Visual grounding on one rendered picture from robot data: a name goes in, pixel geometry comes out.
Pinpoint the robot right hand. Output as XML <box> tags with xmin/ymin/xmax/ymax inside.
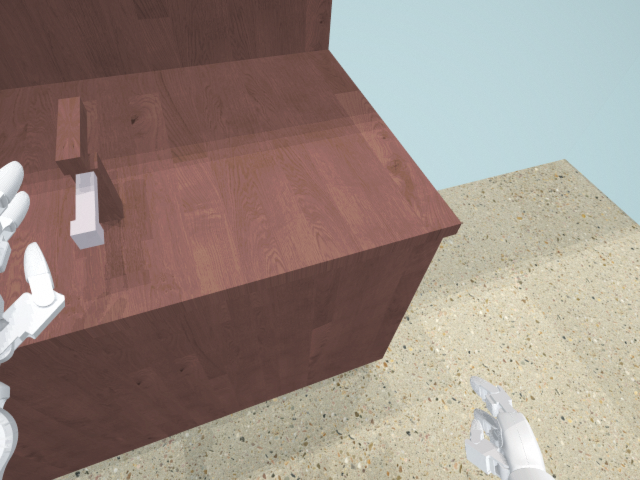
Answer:
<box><xmin>465</xmin><ymin>376</ymin><xmax>546</xmax><ymax>480</ymax></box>

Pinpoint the robot left hand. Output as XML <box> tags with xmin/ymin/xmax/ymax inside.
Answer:
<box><xmin>0</xmin><ymin>161</ymin><xmax>65</xmax><ymax>363</ymax></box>

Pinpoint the counter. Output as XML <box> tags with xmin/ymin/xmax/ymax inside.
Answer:
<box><xmin>0</xmin><ymin>0</ymin><xmax>462</xmax><ymax>480</ymax></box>

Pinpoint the tap lever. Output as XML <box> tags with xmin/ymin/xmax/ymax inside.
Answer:
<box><xmin>70</xmin><ymin>171</ymin><xmax>104</xmax><ymax>250</ymax></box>

